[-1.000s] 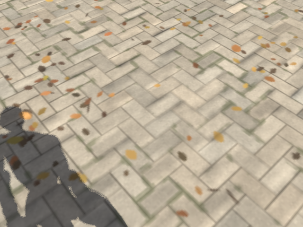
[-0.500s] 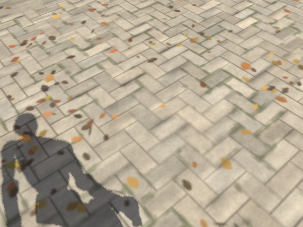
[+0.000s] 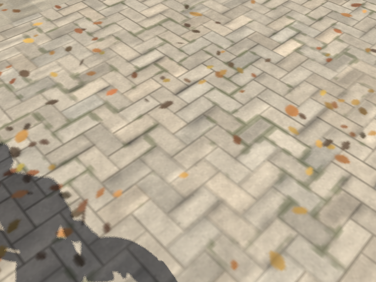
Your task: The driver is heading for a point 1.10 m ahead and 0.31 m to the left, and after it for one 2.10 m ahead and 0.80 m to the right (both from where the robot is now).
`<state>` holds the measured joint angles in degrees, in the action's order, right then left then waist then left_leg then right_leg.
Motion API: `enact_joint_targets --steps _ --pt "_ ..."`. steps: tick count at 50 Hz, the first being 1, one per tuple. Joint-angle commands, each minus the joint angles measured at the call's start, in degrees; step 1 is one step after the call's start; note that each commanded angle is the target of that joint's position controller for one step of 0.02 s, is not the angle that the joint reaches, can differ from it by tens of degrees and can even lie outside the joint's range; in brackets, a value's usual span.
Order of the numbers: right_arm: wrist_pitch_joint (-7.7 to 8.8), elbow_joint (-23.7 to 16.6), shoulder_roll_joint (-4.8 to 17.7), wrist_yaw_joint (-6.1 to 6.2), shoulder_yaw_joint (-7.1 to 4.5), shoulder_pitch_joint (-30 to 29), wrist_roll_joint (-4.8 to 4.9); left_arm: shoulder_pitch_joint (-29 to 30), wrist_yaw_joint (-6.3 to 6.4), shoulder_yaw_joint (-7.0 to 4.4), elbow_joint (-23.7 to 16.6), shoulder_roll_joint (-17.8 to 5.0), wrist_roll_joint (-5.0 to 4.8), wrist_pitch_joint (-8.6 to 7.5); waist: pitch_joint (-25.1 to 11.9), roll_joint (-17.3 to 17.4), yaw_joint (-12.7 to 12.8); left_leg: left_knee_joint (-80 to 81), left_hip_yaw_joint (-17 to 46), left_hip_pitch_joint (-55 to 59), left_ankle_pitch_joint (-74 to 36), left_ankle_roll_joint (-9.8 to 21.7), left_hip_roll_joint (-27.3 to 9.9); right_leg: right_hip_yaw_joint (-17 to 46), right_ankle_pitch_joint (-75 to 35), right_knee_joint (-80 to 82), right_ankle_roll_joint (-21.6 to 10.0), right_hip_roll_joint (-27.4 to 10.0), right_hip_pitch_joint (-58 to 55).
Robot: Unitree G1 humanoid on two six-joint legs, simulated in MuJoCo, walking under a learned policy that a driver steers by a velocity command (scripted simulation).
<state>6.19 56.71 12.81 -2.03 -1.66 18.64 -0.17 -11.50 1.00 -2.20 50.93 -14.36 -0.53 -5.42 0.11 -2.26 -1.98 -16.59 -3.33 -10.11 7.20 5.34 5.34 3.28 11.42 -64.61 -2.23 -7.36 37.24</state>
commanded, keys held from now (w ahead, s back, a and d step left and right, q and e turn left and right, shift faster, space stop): w+q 0.14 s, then q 0.80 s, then no key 0.06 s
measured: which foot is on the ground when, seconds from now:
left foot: down 0.00-0.28, up 0.30-0.72, down 0.74-1.00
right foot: up 0.00-0.24, down 0.26-0.74, up 0.76-1.00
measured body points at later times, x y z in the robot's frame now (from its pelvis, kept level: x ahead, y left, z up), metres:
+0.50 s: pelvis +0.20 -0.06 +0.00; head +0.25 -0.06 +0.44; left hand +0.26 +0.23 -0.11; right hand +0.37 -0.31 -0.13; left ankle +0.19 +0.08 -0.67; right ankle +0.28 -0.15 -0.74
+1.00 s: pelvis +0.22 +0.00 +0.00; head +0.24 +0.04 +0.45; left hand +0.20 +0.32 -0.12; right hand +0.50 -0.16 -0.08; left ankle +0.21 +0.08 -0.74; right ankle +0.32 -0.13 -0.67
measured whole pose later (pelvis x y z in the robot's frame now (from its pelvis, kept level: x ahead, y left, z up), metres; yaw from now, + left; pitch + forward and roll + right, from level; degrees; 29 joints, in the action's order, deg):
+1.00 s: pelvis +0.22 +0.00 +0.00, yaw +32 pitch +3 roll -2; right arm -0.8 37.1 16.1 1.6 -4.2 10.9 0.2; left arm -4.9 2.3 -4.7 46.0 -17.5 0.3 0.2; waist 1.5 -1.7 0.0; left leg -25.5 4.1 -18.7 9.7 3.8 3.0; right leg 2.4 18.9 -57.0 3.5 -0.4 32.7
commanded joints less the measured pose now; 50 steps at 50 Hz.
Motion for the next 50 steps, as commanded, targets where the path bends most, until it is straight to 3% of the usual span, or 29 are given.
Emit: enact_joint_targets --steps 1,4,8,10,12,13,14,15,16,17,18,19,20,21,23,27,31,33,35,36,37,38,39,40,41,42,43,45,50 --pt "0.81 -3.41 7.65 1.25 -1.24 -1.85 0.23 -0.69 0.51 -0.76 -3.19 -2.66 0.88 -0.08 3.49 4.22 2.6 11.64 13.75 -6.5 -2.77 9.97 -15.32 0.01 -8.74 9.87 1.91 -1.56 0.88" --pt "0.12 -3.32 9.1 2.17 -1.68 1.52 0.87 6.65 0.04 -0.49 -5.08 -2.01 0.34 -0.77 3.16 4.57 0.22 10.21 12.59 -4.07 -3.28 7.89 -14.12 -0.89 -15.57 24.28 2.98 1.35 -1.96" --pt "-0.85 -2.64 9.56 2.61 -2.02 5.39 1.59 13.59 -1.05 -0.36 -7.17 -2.8 -0.43 -1.44 3.98 5.67 -1.99 5.6 14.73 -0.12 -2.53 7.03 -15.09 -1.03 -14.77 33.45 3.85 4.18 -5.56" --pt "-1.82 -2.83 9.87 3.13 -2.37 5.63 1.54 12.81 -1.32 -0.99 -7.69 -4.62 -0.05 -1.99 2.92 7.01 -0.72 -0.12 17.01 2.92 -8.11 5.28 -15.46 -0.43 -12.08 37.35 3.08 5.53 -8.74" --pt "-2.67 -4.12 9.19 3.6 -2.47 3.77 1.58 5.42 -1.07 -2.17 -5.83 -7.08 0.65 -2.57 -1.53 7.9 3.14 -9.64 17.12 3.44 -14.82 2.5 -12.65 -1.57 -12.84 41.34 1.18 6.57 -18.7" --pt "-2.61 -5.89 7.27 3.65 -1.87 2.46 1.21 -1.66 -0.65 -3.06 -4.7 -10.05 1.54 -2.87 -8.0 5.59 5.96 -20.77 14.84 -1.4 -11.74 0.19 -8.68 1.45 -21.79 40.45 -1.54 1.46 -31.05" --pt "-2.23 -7.88 3.01 3.68 -0.78 4.55 -0.14 -8.13 -0.08 -3.9 -4.7 -14.64 2.5 -2.31 -16.72 -6.41 6.52 -39.4 9.01 -16.66 13.0 -3.28 -1.71 13.17 -43.84 35.14 -6.29 -12.67 -50.1" --pt "-1.7 -8.24 0.99 3.48 0.11 12.96 1.04 -8.8 -0.54 -3.79 -5.09 -14.73 2.1 -1.29 -25.61 -19.68 3.87 -52.64 10.02 -27.52 33.3 -4.67 0.76 29.77 -43.2 38.13 -14.2 -22.51 -58.28" --pt "-2.31 -7.2 7.73 3.61 -1.68 12.0 2.06 -5.16 -0.54 -2.62 -7.0 -9.3 1.81 -0.63 -21.97 -10.63 3.82 -58.54 12.9 -29.93 29.56 -5.45 -3.6 26.76 -34.9 39.88 -12.96 -19.36 -52.18" --pt "-3.27 -8.59 9.45 3.77 -2.52 6.56 2.18 -1.6 -0.28 -1.83 -7.91 -6.74 1.24 -0.18 -15.16 -5.8 3.74 -59.04 10.24 -31.63 25.64 -6.2 -5.53 17.91 -32.0 40.68 -10.59 -16.42 -44.91" --pt "-4.39 -8.88 8.75 4.06 -2.88 4.75 1.78 1.73 -0.26 -1.45 -7.97 -6.02 1.07 0.16 -10.96 -2.34 2.28 -57.57 9.02 -29.99 22.42 -7.15 -7.65 12.38 -30.85 42.41 -9.62 -13.47 -37.34" --pt "-5.56 -9.33 8.13 4.36 -3.34 4.28 1.38 4.05 -0.28 -1.32 -7.86 -5.42 1.2 0.4 -7.91 -3.02 0.79 -55.2 8.28 -27.59 20.01 -7.57 -9.13 8.39 -27.97 44.56 -9.25 -11.45 -31.04" --pt "-6.55 -9.7 6.44 4.35 -3.24 4.71 1.31 4.91 -0.35 -1.55 -7.44 -6.06 1.98 0.45 -6.21 -4.54 0.01 -54.16 6.6 -23.61 17.33 -7.89 -9.09 4.49 -26.36 47.03 -9.32 -9.61 -25.45" --pt "-7.19 -10.31 5.23 4.36 -3.16 4.71 1.43 5.45 -0.29 -1.77 -7.19 -6.44 2.46 0.43 -5.21 -5.31 -0.42 -52.58 5.55 -22.2 15.66 -8.14 -8.83 1.93 -25.4 48.73 -10.01 -8.87 -23.05" --pt "-7.75 -12.37 4.75 4.33 -3.28 2.39 1.33 5.48 0.22 -2.22 -6.6 -7.43 2.42 0.5 -4.45 -5.23 -0.33 -48.08 5.17 -22.74 13.33 -8.33 -9.18 -0.69 -26.02 50.26 -11.27 -9.69 -22.92" --pt "-8.14 -15.83 5.17 3.34 -3.4 -3.02 0.95 6.33 1.32 -2.94 -6.46 -9.26 1.35 1.66 -5.93 -4.09 0.82 -37.73 4.39 -20.33 7.51 -7.68 -10.32 -4.3 -20.9 51.07 -11.59 -11.42 -25.18" --pt "-8.95 -18.76 6.52 2.01 -3.91 -7.51 1.0 6.33 1.11 -3.66 -6.08 -11.28 0.44 2.95 -4.8 -5.04 2.1 -29.48 1.72 -16.24 8.23 -6.17 -9.44 -6.5 -13.58 50.15 -10.21 -12.45 -26.07" --pt "-9.25 -20.17 6.98 1.38 -4.25 -8.88 1.02 5.74 0.91 -4.07 -5.68 -12.17 -0.23 3.48 -4.41 -5.52 2.39 -24.9 0.73 -15.02 10.16 -4.81 -8.87 -6.4 -12.63 48.02 -8.92 -13.47 -28.47" --pt "-9.15 -20.11 6.74 0.93 -4.58 -7.25 0.96 6.05 0.97 -4.27 -5.32 -12.32 -1.15 4.09 -4.84 -4.93 0.94 -15.25 -1.43 -9.69 5.75 -2.71 -6.99 -8.19 -10.97 43.09 -5.92 -12.42 -28.93" --pt "-9.02 -19.5 8.11 1.3 -5.24 -5.42 0.68 3.51 0.84 -4.03 -4.24 -10.85 -1.13 4.4 -5.3 -2.83 0.74 -10.34 -0.88 -4.44 0.93 -1.1 -5.59 -10.1 -8.15 38.36 -2.94 -10.17 -26.88" --pt "-8.79 -19.11 13.13 2.25 -6.9 -2.22 0.67 1.31 0.43 -3.35 -3.89 -8.06 0.28 4.6 -6.12 7.02 0.79 -5.91 8.89 4.59 -15.32 2.04 -11.67 -14.86 0.29 25.72 1.76 -4.97 -18.53" --pt "-8.69 -20.71 19.35 3.18 -7.74 -1.63 0.16 2.83 -0.14 -2.13 -7.11 -4.94 2.91 4.58 -5.22 23.26 2.5 -6.93 28.36 12.55 -35.76 11.4 -25.07 -15.87 27.41 6.96 7.07 3.61 0.71" --pt "-7.27 -21.28 17.97 2.47 -7.24 -0.07 -1.43 7.58 0.07 -2.8 -8.47 -7.29 2.12 4.14 -10.59 16.4 -1.87 -4.46 32.08 10.1 -29.97 17.02 -27.76 -4.42 28.26 -2.51 6.63 5.66 3.82" --pt "-6.08 -21.45 16.62 2.09 -6.76 -2.18 -1.47 9.51 0.31 -3.35 -8.9 -8.91 0.42 4.25 -8.69 11.42 -1.0 -3.43 27.41 8.63 -25.44 14.61 -24.63 -1.93 23.34 -5.06 5.41 5.0 4.93" --pt "-5.56 -21.89 15.18 2.33 -6.4 -6.07 -0.35 8.43 0.85 -3.57 -8.18 -8.85 0.17 4.51 -7.17 8.6 1.11 -3.69 23.56 6.87 -21.44 11.03 -21.62 -0.79 17.8 -3.86 4.7 4.18 5.42" --pt "-5.64 -22.61 12.88 2.6 -5.6 -8.79 0.66 7.73 1.43 -3.83 -7.31 -9.32 0.84 4.85 -6.79 7.25 2.04 -3.7 21.69 5.15 -19.63 8.86 -20.08 -0.06 14.6 -2.62 4.7 3.57 4.51" --pt "-5.85 -23.12 12.36 2.91 -5.23 -10.42 0.85 6.85 1.68 -3.97 -7.33 -9.32 1.29 5.02 -6.92 8.11 3.13 -3.62 20.26 2.33 -20.41 8.36 -18.84 -0.19 11.94 -2.74 4.9 4.14 1.77" --pt "-6.0 -23.66 11.88 3.35 -4.89 -10.21 0.31 5.41 1.58 -3.94 -7.4 -8.45 1.08 4.95 -8.07 8.47 3.69 -3.34 19.35 1.34 -20.08 8.33 -17.17 -0.26 8.54 -1.47 5.12 5.61 -0.81" --pt "-6.31 -23.85 12.15 4.27 -4.82 -8.67 0.32 6.85 1.26 -3.01 -8.31 -6.35 0.7 5.11 -7.63 9.51 1.93 -3.33 21.04 2.48 -12.05 8.25 -16.7 0.46 6.24 11.95 6.26 6.24 -3.44"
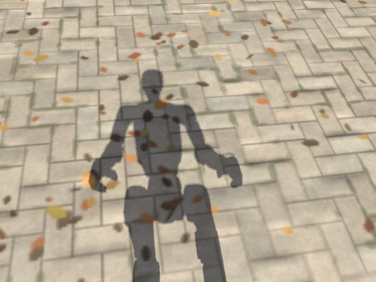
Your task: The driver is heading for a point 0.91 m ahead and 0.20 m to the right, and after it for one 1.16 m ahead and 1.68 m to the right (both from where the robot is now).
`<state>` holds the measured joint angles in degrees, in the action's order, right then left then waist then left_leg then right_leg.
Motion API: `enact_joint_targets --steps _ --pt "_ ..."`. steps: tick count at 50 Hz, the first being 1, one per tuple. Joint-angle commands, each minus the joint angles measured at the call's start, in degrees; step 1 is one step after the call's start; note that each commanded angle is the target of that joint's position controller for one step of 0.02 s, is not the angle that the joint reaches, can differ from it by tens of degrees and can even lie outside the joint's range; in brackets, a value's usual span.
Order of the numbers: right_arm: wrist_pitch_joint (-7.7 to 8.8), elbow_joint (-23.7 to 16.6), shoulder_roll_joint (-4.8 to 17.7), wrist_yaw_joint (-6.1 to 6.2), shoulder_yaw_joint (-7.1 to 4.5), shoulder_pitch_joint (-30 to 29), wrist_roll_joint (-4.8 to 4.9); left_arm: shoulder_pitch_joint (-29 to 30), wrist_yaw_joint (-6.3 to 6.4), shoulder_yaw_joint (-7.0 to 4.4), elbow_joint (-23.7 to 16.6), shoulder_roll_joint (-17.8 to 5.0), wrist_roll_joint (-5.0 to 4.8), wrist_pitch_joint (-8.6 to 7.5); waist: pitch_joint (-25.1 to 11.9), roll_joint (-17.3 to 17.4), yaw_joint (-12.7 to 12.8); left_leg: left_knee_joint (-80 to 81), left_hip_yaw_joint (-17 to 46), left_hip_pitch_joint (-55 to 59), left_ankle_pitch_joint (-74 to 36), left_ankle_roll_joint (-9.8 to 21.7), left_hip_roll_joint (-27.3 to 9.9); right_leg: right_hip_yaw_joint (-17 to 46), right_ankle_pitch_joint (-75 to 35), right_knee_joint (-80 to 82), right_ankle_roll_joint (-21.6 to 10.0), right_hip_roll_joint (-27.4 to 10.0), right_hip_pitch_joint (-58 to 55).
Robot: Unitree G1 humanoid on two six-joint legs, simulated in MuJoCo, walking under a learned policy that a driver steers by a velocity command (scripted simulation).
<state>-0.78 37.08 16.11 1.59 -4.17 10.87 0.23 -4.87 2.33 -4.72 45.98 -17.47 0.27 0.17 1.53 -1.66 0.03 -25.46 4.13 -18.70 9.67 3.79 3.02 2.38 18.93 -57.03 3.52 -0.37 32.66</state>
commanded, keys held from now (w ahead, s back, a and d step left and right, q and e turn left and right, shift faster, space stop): no key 0.38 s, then w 0.18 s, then w+e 0.44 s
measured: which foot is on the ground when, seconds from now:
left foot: down 0.00-1.00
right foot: up 0.00-0.20, down 0.22-0.60, up 0.62-1.00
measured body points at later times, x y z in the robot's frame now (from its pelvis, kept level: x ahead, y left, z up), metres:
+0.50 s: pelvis +0.02 -0.03 -0.01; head +0.02 -0.03 +0.44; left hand +0.13 +0.23 -0.13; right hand +0.16 -0.29 -0.11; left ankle +0.03 +0.08 -0.74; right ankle +0.01 -0.15 -0.74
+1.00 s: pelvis +0.19 -0.03 -0.02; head +0.23 -0.02 +0.43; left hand +0.44 +0.16 -0.11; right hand +0.14 -0.29 -0.14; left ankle +0.03 +0.09 -0.74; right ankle +0.36 -0.18 -0.71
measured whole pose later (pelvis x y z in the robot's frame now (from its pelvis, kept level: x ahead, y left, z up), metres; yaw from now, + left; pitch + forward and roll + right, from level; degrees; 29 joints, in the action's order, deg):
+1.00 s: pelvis +0.19 -0.03 -0.02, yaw -7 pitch +2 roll +1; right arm 4.9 47.3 13.4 0.9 -3.2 25.1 0.2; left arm -3.1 -3.8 -2.4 39.2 -14.1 -1.6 -2.7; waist 1.6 -2.3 -5.2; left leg -11.9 -9.9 8.2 22.1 -0.2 0.0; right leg -1.2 0.6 -38.7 -2.5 -2.7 39.1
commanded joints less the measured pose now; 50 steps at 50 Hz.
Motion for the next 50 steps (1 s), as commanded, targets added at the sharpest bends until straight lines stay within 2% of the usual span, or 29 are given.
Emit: enact_joint_targets --steps 1,4,7,9,10,11,12,13,14,16,17,18,19,21,23,26,27,29,30,31,32,33,34,35,38,41,44,48,50 --pt "0.56 -4.23 8.82 0.66 -2.23 -0.98 -0.29 0.41 -0.25 -0.38 -3.45 -3.1 -0.15 -0.44 -8.7 9.29 -0.42 5.69 13.85 9.9 -12.63 9.93 -14.27 1.17 -1.14 6.27 0.59 -0.8 -0.64" --pt "0.34 -3.95 8.67 0.16 -1.85 -1.09 -0.8 0.44 -0.73 -0.29 -3.78 -3.31 -0.42 -0.53 -7.32 9.93 -1.2 5.53 15.11 6.55 -9.81 10.36 -14.06 0.31 1.12 10.93 0.22 -0.63 -5.92" --pt "0.13 -3.48 8.07 -0.28 -1.26 -1.19 -0.74 -0.04 -1.23 -0.19 -4.18 -3.34 -0.63 -1.01 -6.66 9.93 -1.53 4.04 17.28 6.77 -10.96 10.21 -14.16 -0.34 2.84 16.66 -0.77 -0.3 -9.54" --pt "-0.07 -3.26 6.94 -0.25 -0.57 -2.5 -0.27 -2.43 -1.78 0.12 -3.58 -2.27 -0.59 -1.52 -6.79 9.19 0.47 1.85 16.85 6.23 -12.08 8.51 -12.49 -1.44 -3.13 27.51 -2.06 0.2 -15.49" --pt "-0.08 -2.88 6.23 -0.17 -0.24 -1.94 -0.04 -3.83 -2.08 0.27 -3.19 -2.19 -0.13 -1.8 -6.85 8.27 1.33 1.01 16.03 4.67 -10.85 6.45 -10.88 -1.31 -10.79 34.49 -3.09 -0.21 -20.43" --pt "0.21 -2.62 5.05 -0.08 0.17 -0.28 -0.46 -5.26 -2.07 -0.03 -3.3 -4.54 0.91 -1.95 -8.0 5.3 0.75 -1.59 14.22 1.71 -5.55 3.33 -8.52 2.66 -17.25 35.48 -4.81 -4.92 -25.94" --pt "0.75 -2.58 3.54 -0.34 0.5 2.77 -1.45 -5.39 -1.83 -0.75 -3.89 -8.8 1.64 -1.77 -8.61 -4.7 -2.42 -8.8 7.86 -3.09 6.22 0.1 -1.96 10.28 -28.73 34.82 -8.87 -13.35 -29.17" --pt "1.02 -3.74 4.1 -0.38 0.21 0.75 -1.26 -3.07 -1.95 -0.21 -3.16 -6.9 1.57 -1.77 -6.26 -12.45 -3.02 -8.01 2.94 -2.96 13.46 -2.29 -0.5 15.83 -24.02 37.46 -15.24 -17.5 -21.69" --pt "1.05 -2.96 6.19 -0.3 -0.29 -0.27 -1.44 0.7 -2.01 0.79 -4.73 -3.45 1.28 -2.1 -4.95 -9.77 -2.69 -8.52 2.52 0.14 11.95 -3.46 -2.09 14.33 -20.03 38.35 -15.18 -15.67 -19.59" --pt "0.41 -2.71 4.72 -0.23 -0.29 -2.75 -1.48 -0.04 -1.93 0.64 -4.46 -4.41 0.62 -2.54 -4.66 -7.72 -1.38 -5.22 1.98 2.52 3.78 -3.62 -2.06 9.73 -14.7 36.72 -10.82 -10.64 -19.93" --pt "0.02 -2.96 4.36 -0.35 -0.2 -2.9 -1.72 -0.79 -1.87 0.69 -4.16 -4.5 0.37 -2.82 -4.43 -7.17 -1.02 -4.0 2.72 4.25 0.38 -3.56 -2.84 9.16 -12.38 36.42 -9.6 -9.8 -19.13" --pt "-0.16 -2.86 3.63 -0.54 -0.04 -2.76 -1.61 -2.2 -1.82 1.01 -3.75 -4.01 0.59 -2.88 -4.31 -6.07 -0.86 -3.42 3.07 6.58 -1.57 -3.13 -3.24 7.76 -9.23 36.28 -8.32 -8.38 -17.17" --pt "-0.19 -2.29 3.8 -0.7 -0.16 -1.42 -1.33 -2.86 -1.87 1.19 -3.72 -3.67 0.76 -2.81 -3.6 -4.27 -0.71 -3.62 3.24 6.74 -1.75 -2.5 -3.18 5.75 -5.32 36.28 -7.17 -6.71 -16.39" --pt "0.01 -0.73 2.91 -0.82 -0.03 0.29 -0.95 -4.04 -1.86 1.51 -3.44 -2.97 0.64 -2.47 -2.35 -2.57 -0.07 -3.64 1.67 4.89 10.52 -1.23 -1.58 3.69 9.96 36.41 -6.56 -4.36 -15.83" --pt "1.01 -0.62 3.83 -0.87 -0.52 0.69 -0.4 -5.89 -1.34 0.79 -3.59 -5.46 -0.47 -2.11 1.68 -2.63 0.69 -6.36 -0.32 -2.27 21.72 -0.2 -0.55 7.7 22.1 37.86 -9.58 -6.61 -15.43" --pt "3.72 -0.58 1.66 -1.52 -0.18 0.69 0.69 -7.52 -1.0 0.06 -3.36 -7.51 -1.26 -2.65 4.8 -6.14 0.44 -13.08 -4.78 -6.19 14.33 -0.09 -1.54 18.91 27.42 43.5 -15.13 -15.42 -16.69" --pt "4.38 -0.36 1.63 -1.71 -0.23 1.22 0.78 -7.05 -1.16 0.06 -3.46 -7.35 -1.49 -2.77 5.31 -6.21 -0.01 -12.61 -4.56 -4.07 13.42 0.45 -2.45 19.46 25.74 43.53 -15.62 -16.03 -14.77" --pt "5.32 1.86 2.0 -1.98 -0.73 7.37 0.76 -3.21 -1.96 0.83 -4.65 -5.07 -1.85 -2.81 4.35 -4.71 -3.65 -4.92 -3.52 8.19 12.52 1.91 -2.68 13.22 18.83 38.8 -12.88 -11.21 -7.55" --pt "5.87 3.12 5.08 -1.84 -1.7 11.88 0.31 -0.7 -2.2 1.83 -6.24 -1.96 -2.06 -3.1 4.16 2.2 -5.2 1.45 6.22 13.22 18.4 3.83 -7.14 5.79 12.23 28.75 -9.35 -4.88 -1.66" --pt "6.37 4.22 9.51 -2.04 -2.99 17.4 0.09 0.95 -2.23 2.27 -7.97 0.1 -2.26 -4.13 2.69 15.03 -6.22 10.7 24.22 20.84 24.44 8.47 -16.56 -3.32 6.38 10.33 -5.58 1.96 7.06" --pt "6.95 4.16 10.25 -2.3 -3.09 20.1 -0.75 2.18 -2.12 1.43 -9.0 -3.09 -2.65 -5.04 2.61 17.35 -7.68 14.55 36.95 24.01 19.34 13.41 -24.13 2.06 13.73 -1.86 -5.97 2.52 15.45" --pt "7.51 3.84 7.62 -2.04 -2.3 18.69 -1.03 -0.75 -2.34 0.73 -7.65 -4.19 -3.47 -5.46 2.32 10.99 -5.5 12.23 33.2 25.43 15.22 12.86 -24.34 7.15 11.68 -8.71 -7.45 0.94 17.96" --pt "7.73 3.23 6.18 -1.84 -1.93 16.73 -0.83 -2.96 -2.65 0.84 -6.53 -3.44 -3.58 -5.48 0.93 7.35 -3.9 11.71 27.23 26.57 12.78 10.7 -22.95 8.27 6.43 -10.28 -8.69 -0.23 18.91" --pt "7.67 3.08 5.41 -1.76 -1.65 14.85 -0.47 -2.96 -2.91 0.84 -6.09 -2.74 -3.13 -5.31 0.85 5.21 -3.15 12.72 21.8 26.23 9.79 8.81 -21.6 8.43 1.75 -9.3 -9.09 -1.53 19.24" --pt "7.38 3.5 2.84 -1.59 -0.78 13.19 -0.72 -2.83 -3.99 0.6 -5.41 -1.61 -2.33 -4.21 0.92 6.28 -2.66 15.35 7.8 22.93 -4.99 5.49 -16.98 5.55 -7.45 -5.83 -6.93 -2.82 15.22" --pt "7.19 4.78 3.86 -1.07 -1.1 14.46 -0.73 0.04 -4.28 1.05 -7.1 0.05 -1.97 -3.58 2.19 5.01 -3.61 16.7 0.4 21.66 -12.08 5.35 -16.2 3.64 -12.81 -0.1 -4.41 -2.77 16.04" --pt "6.88 5.54 5.23 -0.57 -1.19 13.53 -0.72 4.53 -4.89 1.72 -9.54 1.08 -1.79 -3.74 3.78 6.1 -4.55 18.06 -5.98 18.02 -12.4 4.42 -15.13 -0.28 -20.35 10.67 -3.67 -3.05 11.59" --pt "6.33 7.75 6.74 -0.44 -1.4 15.24 0.14 9.62 -6.24 2.02 -12.59 0.99 -1.95 -3.99 6.43 5.87 -5.62 17.32 -9.94 19.79 -16.0 4.04 -17.22 -4.53 -20.06 18.53 -5.69 -2.45 8.59" --pt "5.71 8.08 7.96 -0.33 -1.64 14.24 0.34 9.57 -6.9 1.47 -13.78 -0.29 -2.05 -4.09 5.07 6.76 -3.91 12.67 -12.06 22.94 -31.39 2.96 -18.11 -6.81 -16.08 20.72 -8.15 -0.52 5.46"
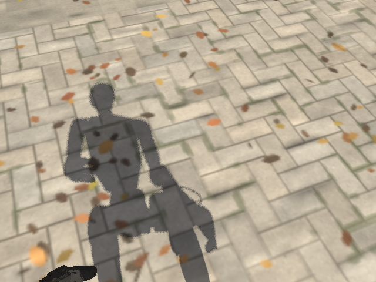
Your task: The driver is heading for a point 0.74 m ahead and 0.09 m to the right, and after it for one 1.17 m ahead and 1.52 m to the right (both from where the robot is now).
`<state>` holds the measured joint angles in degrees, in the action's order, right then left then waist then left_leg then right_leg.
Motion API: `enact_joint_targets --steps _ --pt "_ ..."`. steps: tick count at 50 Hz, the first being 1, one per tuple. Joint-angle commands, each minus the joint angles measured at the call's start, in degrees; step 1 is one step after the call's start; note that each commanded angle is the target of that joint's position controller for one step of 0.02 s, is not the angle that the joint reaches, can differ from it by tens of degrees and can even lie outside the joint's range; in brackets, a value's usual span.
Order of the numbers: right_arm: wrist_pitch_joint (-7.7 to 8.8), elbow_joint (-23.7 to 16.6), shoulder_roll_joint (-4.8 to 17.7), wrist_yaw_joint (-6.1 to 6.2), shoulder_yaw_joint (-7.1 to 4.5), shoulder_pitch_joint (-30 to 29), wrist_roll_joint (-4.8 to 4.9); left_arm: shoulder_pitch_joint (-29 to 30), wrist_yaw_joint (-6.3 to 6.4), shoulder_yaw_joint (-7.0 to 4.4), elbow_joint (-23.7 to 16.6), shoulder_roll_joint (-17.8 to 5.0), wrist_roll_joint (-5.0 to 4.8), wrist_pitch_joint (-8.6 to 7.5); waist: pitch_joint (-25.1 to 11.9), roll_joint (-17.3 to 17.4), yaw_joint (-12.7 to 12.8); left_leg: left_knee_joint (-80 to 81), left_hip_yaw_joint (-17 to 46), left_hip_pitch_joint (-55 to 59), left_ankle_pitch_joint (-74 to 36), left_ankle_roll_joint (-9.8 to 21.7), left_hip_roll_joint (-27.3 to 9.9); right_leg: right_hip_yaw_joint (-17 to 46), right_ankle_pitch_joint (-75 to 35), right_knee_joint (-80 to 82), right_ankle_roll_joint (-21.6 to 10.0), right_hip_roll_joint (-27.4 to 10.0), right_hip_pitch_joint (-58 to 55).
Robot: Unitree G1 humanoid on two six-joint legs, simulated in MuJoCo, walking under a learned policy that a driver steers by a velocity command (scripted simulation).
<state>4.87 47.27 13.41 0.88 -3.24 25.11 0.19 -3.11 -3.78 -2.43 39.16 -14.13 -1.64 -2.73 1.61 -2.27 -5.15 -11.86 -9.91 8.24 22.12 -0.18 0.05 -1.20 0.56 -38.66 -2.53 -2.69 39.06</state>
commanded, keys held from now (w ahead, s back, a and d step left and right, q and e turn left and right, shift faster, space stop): w+e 0.42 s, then w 0.44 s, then w+e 0.14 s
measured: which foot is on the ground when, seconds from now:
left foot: down 0.00-0.10, up 0.12-0.56, down 0.58-1.00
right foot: up 0.00-0.06, down 0.08-0.60, up 0.62-1.00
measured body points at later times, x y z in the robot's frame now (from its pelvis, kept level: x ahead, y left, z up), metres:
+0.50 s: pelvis +0.29 -0.04 +0.01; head +0.32 -0.07 +0.46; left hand +0.41 +0.22 -0.09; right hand +0.44 -0.33 -0.07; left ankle +0.51 +0.07 -0.69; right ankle +0.19 -0.10 -0.73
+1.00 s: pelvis +0.55 -0.10 +0.01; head +0.58 -0.11 +0.46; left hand +0.85 +0.02 -0.07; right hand +0.45 -0.37 -0.11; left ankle +0.51 +0.04 -0.73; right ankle +0.66 -0.30 -0.69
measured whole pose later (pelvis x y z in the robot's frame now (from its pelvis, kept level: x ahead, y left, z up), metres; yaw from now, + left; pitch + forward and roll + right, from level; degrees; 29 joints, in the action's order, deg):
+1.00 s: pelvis +0.55 -0.10 +0.01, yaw -23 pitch +2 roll +2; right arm 4.9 47.2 16.3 -0.7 -2.7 22.3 0.8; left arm -4.3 -1.9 -1.7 37.9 -14.9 -1.1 -3.5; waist 1.1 -2.5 -5.7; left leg -13.5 -2.2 -0.1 15.4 1.4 2.4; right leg 1.8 -0.3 -35.6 -0.9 -3.9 35.9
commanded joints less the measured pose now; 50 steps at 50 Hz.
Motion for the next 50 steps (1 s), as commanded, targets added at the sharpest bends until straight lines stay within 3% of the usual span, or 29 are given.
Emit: enact_joint_targets --steps 1,2,3,4,5,6,7,8,9,10,12,14,16,20,24,27,28,29,30,31,32,33,34,35,36,38,43,47,50 --pt "-0.28 -2.19 11.73 0.65 -2.86 -0.49 0.39 6.38 -0.92 -1.37 -7.13 -4.72 -0.02 -1.06 2.71 8.8 2.7 -5.04 1.03 -2.58 -55.5 6.3 -15.43 -4.91 4.78 2.21 -3.44 3.66 -4.33" --pt "-0.75 -2.38 12.72 0.99 -3.12 -0.98 0.38 2.35 -0.86 -2.26 -6.56 -6.31 0.0 -0.8 -0.52 10.28 5.29 -11.51 0.22 -1.76 -65.63 5.72 -15.4 -6.2 7.38 1.87 -4.88 5.82 -9.64" --pt "-1.21 -2.75 13.47 1.25 -3.27 -2.12 0.43 -6.09 -0.56 -3.71 -4.73 -8.9 -0.17 -0.53 -5.3 10.4 10.07 -22.02 -0.68 -4.32 -69.95 4.78 -14.58 -6.52 6.72 3.66 -6.75 7.94 -20.66" --pt "-1.04 -3.69 13.39 1.54 -3.04 -2.89 0.65 -15.6 0.5 -5.49 -2.67 -12.24 -0.11 -0.03 -9.98 8.04 15.08 -36.18 -1.16 -14.96 -62.71 2.82 -12.54 -2.3 4.66 5.97 -9.09 7.29 -37.27" --pt "-0.15 -6.06 6.69 1.11 -1.15 -0.44 -1.32 -20.18 1.96 -6.26 -1.49 -16.93 0.15 0.53 -15.49 -6.77 12.07 -57.91 -0.13 -35.8 -11.58 0.19 -5.27 20.77 6.45 6.5 -14.36 -6.57 -56.1" --pt "2.22 -8.18 5.18 0.12 0.32 1.81 -0.24 -19.64 1.69 -5.78 -3.3 -17.9 0.68 -0.47 -27.05 -10.51 9.77 -72.19 13.82 -48.82 12.83 -0.64 3.24 53.21 19.91 18.24 -24.38 -17.66 -65.75" --pt "3.54 -9.64 10.36 -0.56 -1.12 -6.19 1.76 -19.0 1.62 -4.85 -2.85 -13.28 1.0 -0.77 -21.14 -3.61 12.82 -73.25 18.39 -54.65 6.82 0.17 -0.35 47.24 22.91 22.18 -20.01 -15.22 -61.49" --pt "4.09 -10.83 10.36 -0.63 -0.87 -9.29 2.32 -15.86 1.66 -4.22 -2.59 -11.32 0.69 -1.06 -12.13 -1.35 10.76 -68.73 16.76 -55.16 1.22 1.07 -2.65 37.93 19.67 22.98 -17.44 -12.84 -51.6" --pt "4.19 -10.28 9.68 -0.04 -0.82 -9.74 1.0 -11.37 1.64 -3.77 -3.45 -10.29 0.57 -1.31 -7.59 4.09 7.37 -63.79 16.16 -51.79 -2.5 0.94 -5.22 31.62 13.6 23.34 -15.38 -10.0 -41.49" --pt "3.65 -10.0 10.13 0.34 -1.32 -8.85 -0.15 -8.27 1.63 -3.38 -4.43 -8.97 1.08 -1.53 -5.49 3.61 4.92 -60.04 16.18 -47.79 -4.66 0.52 -6.77 27.18 7.49 24.12 -14.58 -7.67 -34.45" --pt "2.01 -9.94 9.85 0.33 -1.52 -7.15 -0.86 -6.53 1.82 -3.29 -4.95 -8.46 1.46 -1.86 -4.44 0.92 2.62 -56.95 15.65 -43.7 -6.48 -0.71 -7.9 23.7 1.95 26.26 -15.08 -5.64 -27.03" --pt "0.97 -10.37 8.68 0.58 -1.22 -8.33 -1.61 -8.1 2.27 -3.37 -3.8 -9.03 1.01 -2.22 -3.41 0.83 2.7 -52.7 14.31 -43.4 -8.79 -2.35 -7.68 19.91 -2.59 26.66 -15.17 -4.38 -22.74" --pt "0.75 -11.99 7.68 0.82 -0.8 -13.34 -1.87 -10.21 3.05 -3.55 -2.81 -10.09 0.95 -2.02 -1.89 0.62 4.23 -45.74 13.56 -45.38 -14.84 -3.57 -6.9 17.93 -3.59 26.58 -14.22 -2.87 -21.32" --pt "1.58 -14.0 5.83 0.07 0.16 -23.01 -1.17 -14.53 3.93 -3.61 -1.19 -10.72 0.11 -1.05 -1.86 -1.36 8.56 -27.12 13.15 -42.23 -27.01 -3.69 -3.14 16.95 1.79 24.22 -10.81 -0.44 -22.85" --pt "2.84 -14.86 7.15 -1.71 0.04 -27.47 -0.2 -18.32 4.32 -3.26 0.6 -10.19 -0.04 -0.45 -1.91 -2.67 10.68 -18.92 13.5 -40.2 -27.94 -2.52 -1.52 20.94 3.86 20.18 -10.43 -3.44 -29.27" --pt "3.38 -14.85 8.82 -2.25 -0.76 -25.82 -0.05 -18.82 4.4 -3.26 1.38 -10.36 0.48 0.08 -1.99 -4.86 9.22 -15.99 13.05 -37.05 -20.04 0.25 -0.74 24.5 -1.42 16.08 -9.29 -6.03 -34.68" --pt "3.55 -14.1 9.43 -2.05 -1.23 -22.31 -0.11 -17.92 4.31 -3.2 1.25 -10.25 0.54 0.23 -3.0 -5.47 6.99 -13.66 11.77 -32.14 -18.85 1.85 0.14 24.18 -7.26 13.31 -8.45 -5.26 -35.09" --pt "3.84 -12.87 11.24 -1.67 -2.14 -16.22 -0.57 -17.21 4.08 -2.64 0.86 -8.69 0.76 0.12 -7.27 -4.64 3.84 -12.82 12.51 -22.11 -20.26 4.37 -1.27 21.9 -13.15 5.89 -6.84 -2.31 -33.82" --pt "3.85 -12.04 14.47 -1.2 -2.94 -6.47 -1.31 -16.67 4.0 -1.56 -0.54 -6.39 1.7 -0.13 -16.04 0.71 -0.35 -15.14 21.89 -6.3 -22.01 8.79 -10.52 17.59 -5.54 -9.71 -4.65 0.94 -26.21" --pt "3.11 -8.57 18.32 -1.66 -4.31 -0.13 -1.29 -25.8 3.93 -0.51 -0.03 -3.11 0.07 -0.86 -22.79 19.88 2.24 -11.59 47.18 13.53 -10.74 19.03 -21.99 11.04 24.67 -29.12 0.01 10.03 -4.4" --pt "2.79 -8.54 12.69 -2.02 -3.11 0.63 0.48 -24.33 4.03 -1.03 0.52 -7.71 -0.48 -1.26 -19.34 15.92 0.68 -6.68 54.78 12.71 2.83 18.07 -23.13 13.33 31.43 -35.87 0.29 7.13 4.2" --pt "2.42 -8.97 9.63 -1.77 -2.18 -2.62 0.6 -16.79 3.96 -1.84 -0.65 -10.71 -0.58 -1.32 -10.44 9.71 -0.58 -5.4 46.7 5.46 3.57 15.37 -20.63 12.67 26.43 -37.61 0.32 4.76 6.91" --pt "1.88 -9.59 9.0 -1.68 -1.65 -6.07 -0.09 -12.41 3.99 -1.59 -1.94 -9.93 0.2 -1.4 -5.97 4.85 0.66 -4.35 39.95 -1.85 -1.91 13.85 -18.04 9.83 22.2 -35.84 0.42 2.33 5.89" --pt "1.63 -9.38 8.14 -1.76 -1.26 -7.92 -0.33 -10.07 3.79 -1.63 -2.81 -9.06 1.15 -1.66 -2.16 3.91 1.91 -2.78 35.73 -7.53 -8.19 13.81 -15.88 8.57 19.36 -32.01 0.7 0.51 5.3" --pt "1.73 -9.33 7.36 -1.77 -0.85 -8.77 -0.79 -10.41 3.55 -1.7 -2.88 -8.17 1.32 -1.68 -1.7 5.41 3.49 -1.48 32.29 -11.04 -12.47 13.06 -13.95 7.96 17.52 -29.24 0.84 -1.18 2.38" --pt "1.9 -8.58 7.11 -2.0 -0.71 -8.94 -0.36 -12.24 3.3 -1.28 -2.22 -6.07 1.05 -1.35 -2.17 7.76 4.79 0.37 27.74 -14.01 -18.17 13.25 -11.92 6.07 16.65 -25.09 1.54 -1.83 -0.56" --pt "1.35 -6.24 10.79 -1.5 -1.54 -7.24 0.43 -4.57 3.04 0.0 -4.03 -3.47 1.58 -1.61 -0.94 6.73 3.09 3.11 19.75 -16.3 -25.21 13.12 -10.84 3.49 5.48 -7.78 3.09 -2.57 -1.77" --pt "0.94 -3.97 12.23 -1.4 -1.71 -4.31 0.63 1.54 2.11 0.07 -5.13 -3.81 0.65 -1.78 -0.09 6.89 0.45 3.04 14.86 -14.33 -23.37 11.2 -11.31 2.05 -3.86 1.91 2.42 -1.14 -5.15" --pt "0.38 -2.17 12.59 -1.35 -1.88 -2.73 0.77 5.04 1.31 -0.21 -7.09 -4.58 0.16 -1.58 1.56 6.6 0.09 1.88 13.79 -9.0 -23.57 10.14 -14.07 2.66 -0.72 4.58 0.31 -0.67 -3.19"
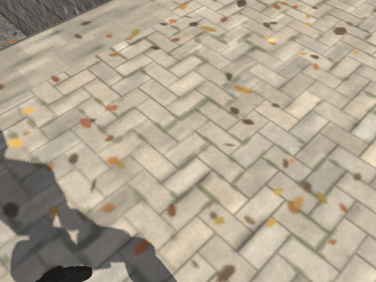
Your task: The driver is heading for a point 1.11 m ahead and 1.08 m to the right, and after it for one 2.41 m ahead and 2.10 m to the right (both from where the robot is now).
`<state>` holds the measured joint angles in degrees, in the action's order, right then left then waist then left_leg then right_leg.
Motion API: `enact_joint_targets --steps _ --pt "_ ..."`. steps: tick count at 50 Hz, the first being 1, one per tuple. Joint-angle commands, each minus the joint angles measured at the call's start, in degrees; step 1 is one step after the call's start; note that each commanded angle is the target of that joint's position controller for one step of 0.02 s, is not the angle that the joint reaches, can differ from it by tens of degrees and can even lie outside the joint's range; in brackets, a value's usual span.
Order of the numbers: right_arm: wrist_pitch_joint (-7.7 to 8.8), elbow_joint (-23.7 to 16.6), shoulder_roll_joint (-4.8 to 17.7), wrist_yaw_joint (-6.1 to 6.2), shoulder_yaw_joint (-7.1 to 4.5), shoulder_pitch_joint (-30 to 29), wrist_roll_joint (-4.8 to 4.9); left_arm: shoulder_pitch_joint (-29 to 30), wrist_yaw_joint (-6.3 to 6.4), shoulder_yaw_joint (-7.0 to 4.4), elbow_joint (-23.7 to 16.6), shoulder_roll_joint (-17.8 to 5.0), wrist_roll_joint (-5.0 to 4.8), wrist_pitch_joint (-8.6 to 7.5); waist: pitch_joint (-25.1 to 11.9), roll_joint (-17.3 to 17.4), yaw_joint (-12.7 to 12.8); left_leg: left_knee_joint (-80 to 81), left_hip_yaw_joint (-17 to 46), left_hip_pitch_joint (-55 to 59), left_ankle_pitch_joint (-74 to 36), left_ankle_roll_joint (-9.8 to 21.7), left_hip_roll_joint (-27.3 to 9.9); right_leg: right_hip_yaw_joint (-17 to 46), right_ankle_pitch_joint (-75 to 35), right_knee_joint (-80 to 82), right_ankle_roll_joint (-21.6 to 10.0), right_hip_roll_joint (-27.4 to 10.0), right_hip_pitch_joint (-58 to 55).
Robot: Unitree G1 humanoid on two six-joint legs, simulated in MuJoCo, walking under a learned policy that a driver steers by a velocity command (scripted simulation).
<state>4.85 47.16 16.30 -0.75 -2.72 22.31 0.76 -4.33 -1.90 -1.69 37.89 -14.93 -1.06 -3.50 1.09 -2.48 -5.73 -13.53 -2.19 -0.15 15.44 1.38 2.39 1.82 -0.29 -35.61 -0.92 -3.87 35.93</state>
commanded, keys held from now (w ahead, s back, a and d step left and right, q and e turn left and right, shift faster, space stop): w+e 1.00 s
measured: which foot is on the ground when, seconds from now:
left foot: down 0.00-0.12, up 0.14-0.58, down 0.60-1.00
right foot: up 0.00-0.08, down 0.10-0.62, up 0.64-1.00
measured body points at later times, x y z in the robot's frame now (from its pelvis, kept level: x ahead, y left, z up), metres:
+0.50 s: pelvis +0.28 -0.06 +0.00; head +0.31 -0.09 +0.45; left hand +0.38 +0.21 -0.10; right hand +0.45 -0.35 -0.08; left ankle +0.50 +0.06 -0.70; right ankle +0.19 -0.13 -0.74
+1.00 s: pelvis +0.53 -0.13 +0.00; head +0.55 -0.15 +0.45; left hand +0.84 -0.03 -0.08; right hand +0.39 -0.39 -0.12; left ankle +0.51 +0.02 -0.74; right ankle +0.59 -0.34 -0.69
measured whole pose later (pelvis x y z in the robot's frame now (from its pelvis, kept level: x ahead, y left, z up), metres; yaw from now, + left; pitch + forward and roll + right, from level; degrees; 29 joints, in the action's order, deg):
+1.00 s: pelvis +0.53 -0.13 +0.00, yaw -33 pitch +1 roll +3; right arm 4.7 47.2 17.2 -0.2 -4.1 18.8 0.3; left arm -6.8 -1.9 -3.6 36.0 -17.1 -1.3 -1.1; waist 2.8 -2.2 -5.3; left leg -14.0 -10.0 1.0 15.9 -0.2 0.5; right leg 2.1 1.4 -43.3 -0.4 -5.6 38.9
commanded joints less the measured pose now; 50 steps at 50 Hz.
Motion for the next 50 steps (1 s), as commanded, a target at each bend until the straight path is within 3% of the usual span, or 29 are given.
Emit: enact_joint_targets --steps 1,3,4,5,6,7,8,9,10,11,12,15,18,21,26,28,29,30,31,32,33,34,35,36,37,40,42,45,50 --pt "0.12 -1.7 9.99 0.39 -2.56 0.07 0.24 6.82 -0.83 -1.07 -6.39 -4.07 -0.4 -0.75 2.36 6.84 0.89 2.58 5.54 1.26 -18.66 8.08 -17.2 -0.52 2.42 2.12 -2.16 0.83 0.28" --pt "-0.53 -1.67 11.06 0.8 -2.95 -1.1 0.37 4.9 -1.17 -1.69 -6.69 -5.28 0.01 -0.68 0.91 7.29 2.89 -2.47 3.22 3.59 -31.42 6.68 -17.39 -2.68 7.15 3.43 -4.14 2.81 -3.85" --pt "-0.96 -1.97 11.6 1.13 -3.08 -2.18 0.47 0.2 -1.09 -2.54 -5.71 -6.52 0.34 -0.61 -2.26 7.2 5.87 -9.0 0.79 3.11 -41.86 5.49 -16.15 -4.87 7.01 5.05 -5.39 4.99 -11.23" --pt "-1.33 -2.47 10.88 1.61 -2.76 -1.96 0.18 -8.31 -0.72 -4.15 -3.31 -9.21 0.35 -0.43 -7.38 5.81 9.55 -19.94 -2.15 -0.56 -47.03 3.8 -13.72 -5.43 5.53 6.38 -7.07 6.94 -23.58" --pt "-1.07 -4.44 9.08 2.19 -1.72 -1.83 -1.41 -18.69 0.11 -5.82 -1.76 -14.19 0.34 0.04 -14.34 -0.98 13.26 -38.61 -4.34 -14.34 -31.31 1.19 -11.14 9.05 2.72 5.49 -11.07 -2.83 -41.27" --pt "0.46 -6.62 2.33 1.43 0.52 3.5 -2.23 -19.05 -0.08 -6.25 -1.68 -18.59 -0.03 -0.14 -19.6 -14.74 8.3 -56.76 -0.01 -38.18 14.96 -2.14 0.62 39.59 14.75 13.11 -20.96 -14.48 -57.72" --pt "2.1 -6.04 7.75 0.6 -0.48 -0.27 -0.56 -20.66 -0.01 -5.02 -1.78 -12.98 -0.47 -0.22 -20.39 -8.7 11.74 -62.63 8.53 -44.95 16.18 -1.46 -1.91 43.22 22.3 17.37 -20.22 -14.56 -58.62" --pt "3.05 -7.9 9.45 0.14 -0.92 -5.46 0.98 -17.7 0.17 -4.44 -2.02 -11.3 -0.03 -0.43 -12.17 -6.1 11.63 -62.09 7.76 -48.28 10.71 -0.73 -4.19 35.06 17.95 18.11 -18.05 -12.67 -52.08" --pt "3.5 -8.29 8.84 0.37 -0.67 -7.75 0.27 -14.52 0.24 -4.21 -2.59 -10.63 0.2 -0.48 -8.36 -0.1 9.88 -58.52 7.28 -46.07 6.0 -0.6 -6.38 29.03 11.57 18.37 -16.54 -10.29 -44.22" --pt "3.51 -8.5 8.78 0.73 -0.96 -8.85 -1.07 -11.51 0.24 -3.92 -3.27 -9.76 0.57 -0.39 -5.67 1.99 7.9 -54.15 7.06 -42.93 3.35 -1.17 -7.72 25.13 5.21 19.35 -15.67 -8.48 -37.23" --pt "3.0 -8.8 8.73 0.78 -1.22 -8.33 -1.58 -9.72 0.32 -3.52 -4.02 -8.78 1.08 -0.4 -4.96 0.88 5.94 -52.07 7.42 -39.4 1.82 -1.63 -8.64 22.77 0.68 20.75 -15.49 -6.91 -32.67" --pt "1.33 -9.15 6.82 0.96 -0.97 -8.01 -1.92 -9.5 0.96 -3.68 -3.34 -8.94 0.58 -0.71 -3.62 -0.36 4.32 -46.52 6.15 -36.78 -0.3 -3.93 -8.4 18.68 -4.98 22.96 -16.52 -5.16 -25.67" --pt "0.98 -11.06 5.09 1.13 -0.36 -14.66 -2.14 -12.26 2.03 -4.19 -1.71 -10.58 0.26 -0.53 -1.39 -0.02 6.21 -35.4 5.63 -37.14 -10.49 -5.28 -6.99 15.26 -5.4 23.27 -14.8 -2.69 -22.61" --pt "1.52 -12.49 3.7 0.5 0.19 -21.43 -1.64 -15.34 2.65 -4.29 -0.11 -10.94 -0.22 0.05 -0.97 -1.01 8.86 -23.35 5.33 -32.24 -19.98 -5.1 -4.14 14.08 -1.11 21.98 -12.09 -0.47 -21.17" --pt "2.42 -14.24 5.74 -0.56 -0.6 -26.44 -0.65 -18.98 3.05 -4.23 2.01 -10.54 -0.77 1.03 -0.71 -2.19 10.0 -14.67 7.42 -29.43 -17.5 -3.37 -1.94 21.31 3.01 16.5 -10.77 -2.91 -28.36" --pt "2.8 -13.86 6.86 -0.56 -1.29 -24.14 -0.5 -18.15 3.22 -4.46 2.12 -10.78 -0.54 1.57 -1.06 -4.09 8.42 -13.14 7.27 -25.64 -12.28 -1.79 -1.65 23.8 0.32 13.19 -9.91 -3.58 -30.38" --pt "3.01 -12.83 7.63 -0.27 -1.91 -19.9 -0.58 -17.14 3.15 -4.26 1.87 -10.1 -0.46 1.78 -2.72 -4.46 6.08 -10.7 6.1 -19.33 -12.35 -0.37 -1.45 23.46 -2.74 9.95 -8.91 -2.18 -29.74" --pt "3.26 -11.86 9.38 0.16 -2.76 -13.46 -1.24 -16.22 2.88 -3.5 1.16 -7.98 -0.11 1.67 -8.07 -3.35 2.84 -10.96 8.06 -7.51 -13.02 2.27 -5.0 21.01 -4.28 1.43 -7.18 0.65 -26.62" --pt "3.07 -11.15 12.94 0.76 -3.71 -3.82 -1.7 -16.62 2.81 -2.35 -0.23 -4.88 1.1 1.4 -16.87 3.8 -0.51 -12.7 18.28 8.7 -12.28 5.93 -15.48 15.29 8.09 -15.01 -4.78 4.92 -17.91" --pt "2.15 -8.93 15.11 0.31 -4.39 -0.83 -1.68 -24.9 2.74 -1.62 -1.24 -3.1 -0.84 0.87 -22.05 23.28 3.51 -7.86 44.12 23.48 0.27 14.65 -26.75 9.66 35.17 -30.78 -1.59 10.89 2.08" --pt "1.76 -10.29 9.33 0.19 -3.27 -2.78 -0.42 -23.71 2.92 -2.68 0.42 -9.12 -1.35 0.89 -16.45 15.2 2.41 -5.39 45.25 19.38 11.1 12.89 -26.44 10.57 32.73 -37.32 -0.65 5.56 8.03" --pt "1.39 -10.63 6.45 0.51 -2.53 -4.95 -0.44 -17.14 2.83 -3.48 -0.31 -11.55 -1.0 1.21 -9.04 9.43 0.93 -4.37 35.74 12.04 9.6 10.33 -23.72 8.84 27.05 -38.45 -0.03 3.83 9.17" --pt "1.09 -10.68 5.98 0.51 -2.15 -7.55 -1.0 -14.18 2.88 -3.52 -0.94 -10.75 -0.48 1.46 -4.73 5.43 2.01 -2.91 29.06 4.86 2.76 9.2 -21.23 7.07 23.06 -37.43 0.52 2.06 7.4" --pt "0.96 -10.08 5.1 0.51 -1.88 -9.01 -1.23 -12.26 2.68 -3.68 -1.71 -9.85 0.02 1.46 -1.59 5.41 3.02 -1.38 24.42 -0.06 -2.49 9.02 -19.19 6.71 20.6 -35.03 0.73 0.58 6.59" --pt "1.11 -9.72 4.64 0.57 -1.66 -9.7 -1.65 -12.67 2.31 -3.65 -1.93 -8.59 -0.32 1.68 -0.72 7.3 4.33 0.23 20.2 -3.62 -5.36 8.44 -17.62 6.18 19.21 -33.64 0.68 -0.82 4.09" --pt "1.82 -8.08 5.27 0.35 -2.14 -9.91 -1.01 -11.55 1.98 -3.03 -2.89 -5.45 -0.5 2.49 0.45 8.5 5.04 3.8 12.76 -7.07 -11.1 9.59 -16.81 4.17 17.03 -29.78 1.25 -2.16 3.81" --pt "1.91 -6.9 6.91 0.4 -2.74 -9.41 -1.02 -9.26 1.82 -2.76 -3.91 -4.89 -0.1 2.55 0.67 7.28 4.83 4.75 9.39 -6.17 -15.46 10.38 -17.51 4.09 13.33 -25.47 1.83 -2.79 5.59" --pt "1.47 -5.78 8.27 0.54 -3.06 -9.56 -0.96 -5.92 0.89 -2.44 -4.42 -4.53 -0.2 2.0 0.73 6.37 3.92 4.85 2.82 -4.62 -19.62 9.17 -16.29 2.61 4.22 -16.18 1.57 -2.73 4.41" --pt "0.3 -3.39 10.88 0.86 -3.67 -6.15 0.16 2.73 -0.85 -2.02 -7.43 -4.1 -0.44 1.53 3.01 5.96 1.22 4.12 -3.13 -0.5 -20.21 7.03 -17.38 -1.48 0.18 -3.99 -0.44 -1.38 1.31"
